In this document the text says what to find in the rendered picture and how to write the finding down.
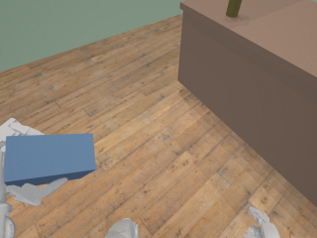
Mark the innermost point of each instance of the sponge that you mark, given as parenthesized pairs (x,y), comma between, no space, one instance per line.
(41,159)

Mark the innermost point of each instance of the left robot forearm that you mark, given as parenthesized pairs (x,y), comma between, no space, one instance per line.
(7,225)

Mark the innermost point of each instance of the robot left hand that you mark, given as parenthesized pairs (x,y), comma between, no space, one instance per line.
(28,193)

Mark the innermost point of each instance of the table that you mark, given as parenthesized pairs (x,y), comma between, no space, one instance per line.
(257,72)

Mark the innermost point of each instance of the robot left thigh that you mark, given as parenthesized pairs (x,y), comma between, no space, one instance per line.
(123,229)

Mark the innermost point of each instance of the robot right hand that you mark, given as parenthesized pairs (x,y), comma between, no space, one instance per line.
(268,230)

